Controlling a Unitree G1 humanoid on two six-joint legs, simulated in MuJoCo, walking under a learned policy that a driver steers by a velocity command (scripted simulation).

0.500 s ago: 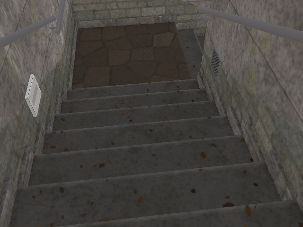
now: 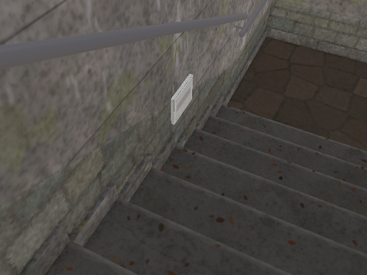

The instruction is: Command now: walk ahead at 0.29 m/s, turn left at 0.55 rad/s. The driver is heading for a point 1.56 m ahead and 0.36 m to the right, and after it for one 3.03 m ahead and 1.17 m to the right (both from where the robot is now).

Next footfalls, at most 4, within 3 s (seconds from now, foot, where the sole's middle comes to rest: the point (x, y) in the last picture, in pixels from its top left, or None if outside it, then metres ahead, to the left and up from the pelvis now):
0.16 left None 0.26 0.16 -0.88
0.60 right None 0.27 -0.14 -0.88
1.34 left None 0.31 0.10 -0.88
2.62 left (227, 269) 0.64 -0.10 -1.03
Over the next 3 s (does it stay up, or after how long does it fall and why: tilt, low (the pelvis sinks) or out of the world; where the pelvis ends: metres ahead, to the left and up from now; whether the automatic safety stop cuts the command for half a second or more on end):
stays up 0.63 -0.21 -0.31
